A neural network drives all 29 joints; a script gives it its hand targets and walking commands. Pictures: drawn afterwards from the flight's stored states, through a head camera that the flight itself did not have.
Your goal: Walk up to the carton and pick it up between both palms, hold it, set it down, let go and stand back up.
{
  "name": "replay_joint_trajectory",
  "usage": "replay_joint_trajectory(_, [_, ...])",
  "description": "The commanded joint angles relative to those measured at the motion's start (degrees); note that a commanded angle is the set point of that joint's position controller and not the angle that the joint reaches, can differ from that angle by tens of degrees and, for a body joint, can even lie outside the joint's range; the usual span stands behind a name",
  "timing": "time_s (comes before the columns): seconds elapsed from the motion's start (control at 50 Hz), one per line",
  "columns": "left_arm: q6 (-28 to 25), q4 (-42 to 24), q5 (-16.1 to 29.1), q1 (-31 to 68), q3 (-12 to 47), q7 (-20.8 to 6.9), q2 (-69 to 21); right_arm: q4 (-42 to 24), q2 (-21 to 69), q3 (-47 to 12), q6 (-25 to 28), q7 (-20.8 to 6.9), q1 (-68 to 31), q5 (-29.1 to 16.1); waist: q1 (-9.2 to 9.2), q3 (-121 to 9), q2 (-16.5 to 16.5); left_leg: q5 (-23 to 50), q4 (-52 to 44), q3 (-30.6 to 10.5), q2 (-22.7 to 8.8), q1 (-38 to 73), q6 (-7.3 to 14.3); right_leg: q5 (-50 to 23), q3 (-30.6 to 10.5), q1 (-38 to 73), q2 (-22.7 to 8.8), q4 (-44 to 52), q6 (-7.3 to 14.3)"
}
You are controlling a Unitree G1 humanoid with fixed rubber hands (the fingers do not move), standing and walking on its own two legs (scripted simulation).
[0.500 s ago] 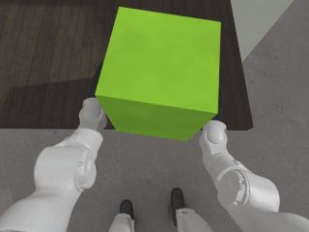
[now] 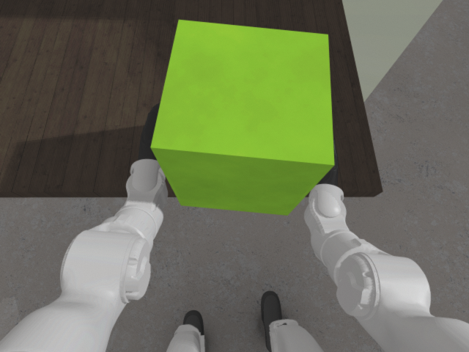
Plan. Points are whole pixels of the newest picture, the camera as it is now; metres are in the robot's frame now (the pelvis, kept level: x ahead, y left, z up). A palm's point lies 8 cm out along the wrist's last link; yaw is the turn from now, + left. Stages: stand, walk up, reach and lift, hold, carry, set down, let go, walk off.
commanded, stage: reach and lift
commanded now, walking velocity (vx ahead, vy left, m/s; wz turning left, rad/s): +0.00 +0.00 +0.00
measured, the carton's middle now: (242, 134) +0.46 -0.02 +0.01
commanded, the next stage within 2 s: none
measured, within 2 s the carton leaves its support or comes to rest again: leaves its support in 0.46 s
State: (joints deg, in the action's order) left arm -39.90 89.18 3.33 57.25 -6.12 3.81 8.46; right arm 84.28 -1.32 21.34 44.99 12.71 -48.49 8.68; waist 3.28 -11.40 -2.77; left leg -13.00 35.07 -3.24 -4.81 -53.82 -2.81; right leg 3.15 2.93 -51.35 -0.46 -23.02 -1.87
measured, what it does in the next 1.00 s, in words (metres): stands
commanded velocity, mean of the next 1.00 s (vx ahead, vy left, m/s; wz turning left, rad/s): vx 0.00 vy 0.00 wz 0.00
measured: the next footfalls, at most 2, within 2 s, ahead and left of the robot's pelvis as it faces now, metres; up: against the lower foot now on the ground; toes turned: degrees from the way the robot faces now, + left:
none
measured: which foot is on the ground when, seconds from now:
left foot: down 0.00-1.00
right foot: down 0.00-1.00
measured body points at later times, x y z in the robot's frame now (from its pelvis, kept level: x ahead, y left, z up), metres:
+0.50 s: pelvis +0.00 +0.01 -0.01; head +0.08 +0.03 +0.44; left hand +0.41 +0.14 -0.01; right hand +0.36 -0.16 -0.02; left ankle +0.00 +0.14 -0.71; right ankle +0.05 -0.15 -0.71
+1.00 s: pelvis +0.00 +0.00 +0.02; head -0.02 +0.02 +0.47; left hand +0.42 +0.15 +0.17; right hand +0.40 -0.16 +0.15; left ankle +0.00 +0.14 -0.71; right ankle +0.05 -0.15 -0.71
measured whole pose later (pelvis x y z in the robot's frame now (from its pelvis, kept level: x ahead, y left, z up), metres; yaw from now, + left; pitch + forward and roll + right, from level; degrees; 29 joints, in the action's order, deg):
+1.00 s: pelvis +0.00 +0.00 +0.02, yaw +4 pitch +5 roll -2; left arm 11.0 49.5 1.8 45.3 -2.8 8.7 6.4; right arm 41.1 -3.8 5.3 -14.9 12.2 -37.3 -7.2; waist 5.0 -9.9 -0.3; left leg -13.9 29.0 -5.9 -2.2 -20.5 -2.7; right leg 7.3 1.2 -19.7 -1.3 -21.9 -2.3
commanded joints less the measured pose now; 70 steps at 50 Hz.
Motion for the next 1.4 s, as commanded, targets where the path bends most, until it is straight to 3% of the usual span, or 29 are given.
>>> replay_joint_trajectory(0.0, [0.6,-4.3,-9.6,18.3,12.9,-8.7,-35.3,-0.5,30.6,-17.1,-2.0,-10.6,-23.5,9.1,1.58,-46.9,-4.4,26.1,1.8,4.2,6.6,24.8,-1.5,-23.8,2.4,27.1,5.6,-5.1,1.6])
replay_joint_trajectory(0.14, [1.9,-8.8,-6.9,17.3,17.7,-7.9,-40.3,-8.2,32.7,-21.6,-5.0,-10.9,-24.7,5.8,2.48,-50.8,-5.1,26.6,4.1,2.4,6.7,27.5,-1.5,-23.1,2.3,25.8,6.6,-6.9,1.6])
replay_joint_trajectory(0.22, [2.7,-15.8,-5.3,16.8,20.6,-7.1,-43.2,-14.7,34.7,-25.4,-7.1,-11.1,-24.2,2.9,2.85,-51.9,-6.1,28.9,5.1,1.0,6.7,30.3,-1.7,-22.8,2.0,25.5,7.2,-7.5,1.9])
replay_joint_trajectory(0.32, [4.2,-25.0,-2.4,16.1,26.2,-6.1,-46.9,-28.7,38.3,-31.1,-10.3,-11.1,-25.1,-0.2,3.47,-54.1,-6.0,26.4,5.4,-0.7,7.2,29.7,-1.1,-21.7,0.9,27.4,7.1,-8.2,2.0])
replay_joint_trajectory(0.34, [4.5,-27.3,-1.6,16.8,27.7,-5.9,-47.7,-30.8,39.0,-32.1,-11.3,-11.2,-24.9,-0.6,4.3,-54.1,-5.5,25.6,5.2,-1.2,7.1,29.7,-1.0,-21.0,0.9,27.8,7.2,-8.6,1.9])
replay_joint_trajectory(0.36, [5.0,-29.7,-1.1,16.1,28.7,-5.5,-48.5,-34.8,39.5,-33.9,-12.0,-11.4,-25.6,-1.6,3.51,-54.6,-6.2,26.2,5.4,-1.5,7.1,30.0,-1.0,-20.9,0.7,28.0,7.2,-8.8,2.2])
replay_joint_trajectory(0.42, [6.3,-37.1,1.4,16.2,33.2,-4.6,-51.1,-45.6,41.9,-38.3,-15.1,-11.6,-26.6,-3.5,4.12,-55.6,-5.7,23.8,5.1,-2.9,7.2,29.4,-0.5,-18.8,0.1,28.6,7.3,-9.3,2.2])
replay_joint_trajectory(0.5, [8.7,-49.5,4.7,18.4,38.7,-3.0,-53.2,-58.8,45.9,-45.0,-21.1,-11.6,-25.7,-6.6,4.18,-55.8,-5.6,20.3,4.3,-4.2,7.4,28.2,0.1,-14.9,-1.3,29.8,6.7,-10.2,2.4])
replay_joint_trajectory(0.6, [16.1,-56.5,7.6,21.8,43.7,-1.8,-53.7,-69.9,46.0,-49.7,-30.9,-10.7,-29.0,-10.3,4.81,-49.5,-5.5,12.5,1.8,-5.3,7.3,27.4,0.9,-6.3,-2.5,30.6,5.3,-9.6,3.0])
replay_joint_trajectory(0.66, [22.0,-61.4,8.0,23.2,44.5,-1.0,-54.7,-72.5,44.0,-51.0,-37.2,-10.2,-30.4,-13.4,4.77,-45.6,-6.2,14.1,-0.1,-5.8,6.8,31.1,0.3,-3.8,-2.5,31.7,5.4,-8.1,3.8])
replay_joint_trajectory(0.74, [31.6,-61.2,7.6,25.0,41.0,-1.2,-53.3,-74.0,40.7,-49.3,-45.2,-9.4,-35.8,-16.3,4.06,-40.3,-4.4,11.9,-4.4,-5.5,6.7,33.5,0.3,-2.1,-2.8,36.8,4.8,-4.9,3.6])
replay_joint_trajectory(0.78, [36.6,-59.0,5.8,25.6,36.2,-2.0,-51.8,-70.6,39.1,-46.5,-49.3,-8.8,-36.5,-17.1,3.89,-33.6,-3.5,9.1,-7.2,-4.9,6.9,33.7,0.4,-0.1,-3.3,39.2,4.3,-2.7,3.3])
replay_joint_trajectory(0.84, [42.5,-61.0,3.6,26.7,30.5,-2.8,-51.6,-68.1,38.5,-43.9,-53.1,-8.5,-37.4,-19.2,2.89,-29.5,-3.4,12.0,-9.3,-3.8,7.0,37.1,-0.3,-1.5,-3.4,43.1,4.3,-0.4,3.2])
replay_joint_trajectory(0.9, [47.0,-58.9,0.6,26.5,24.8,-4.5,-52.0,-64.3,37.6,-39.6,-55.2,-8.6,-38.7,-19.2,2.45,-25.3,-3.3,10.1,-12.2,-2.7,7.0,39.5,-0.7,-0.6,-3.0,46.0,4.2,1.8,2.6])
replay_joint_trajectory(0.96, [50.3,-53.8,-2.5,23.6,18.3,-6.7,-50.9,-63.2,36.9,-36.8,-55.3,-8.9,-41.6,-18.8,0.82,-20.6,-1.0,8.0,-14.2,-1.0,7.7,39.8,0.3,-0.8,-3.0,49.9,3.7,4.0,2.0])
replay_joint_trajectory(1.06, [52.0,-53.5,-5.0,19.5,13.4,-9.3,-49.2,-65.8,38.4,-37.0,-53.8,-8.5,-43.1,-18.1,-0.42,-21.9,4.0,13.1,-14.6,1.5,9.0,41.9,1.1,-11.1,-3.1,59.3,3.6,4.8,0.5])
replay_joint_trajectory(1.14, [52.7,-60.8,-3.5,19.0,16.2,-10.1,-48.8,-72.7,40.6,-41.8,-53.1,-7.8,-43.2,-19.6,0.0,-27.3,6.4,17.3,-14.0,1.8,9.9,41.8,1.5,-20.4,-3.2,65.8,3.6,3.7,-1.0])
replay_joint_trajectory(1.2, [53.8,-72.4,-1.1,19.9,22.9,-9.6,-50.5,-78.9,42.2,-46.1,-53.5,-7.1,-39.8,-21.5,2.31,-31.6,5.4,23.2,-12.4,0.9,10.0,44.5,0.4,-26.7,-2.9,68.0,4.1,2.7,-1.4])
replay_joint_trajectory(1.28, [56.7,-78.3,-0.1,18.1,28.4,-8.5,-51.6,-83.1,39.6,-48.5,-55.7,-6.7,-36.7,-23.5,3.55,-27.7,3.9,22.3,-11.9,-0.4,9.8,46.5,-0.8,-19.8,-2.2,62.1,4.7,4.3,-0.6])
replay_joint_trajectory(1.34, [60.2,-76.8,-2.6,16.3,27.3,-8.2,-51.0,-80.4,36.9,-46.7,-57.5,-7.5,-35.8,-23.2,2.47,-20.5,3.0,14.4,-14.2,-0.2,9.0,46.1,-0.4,-7.6,-1.2,56.3,4.6,6.5,0.3])
replay_joint_trajectory(1.38, [61.8,-77.6,-2.8,15.2,29.0,-7.9,-52.9,-82.2,35.9,-46.1,-57.5,-8.0,-37.3,-23.6,2.52,-20.9,0.5,14.0,-14.0,-0.6,8.5,47.0,-0.9,-5.8,-0.8,54.4,4.8,6.5,1.2])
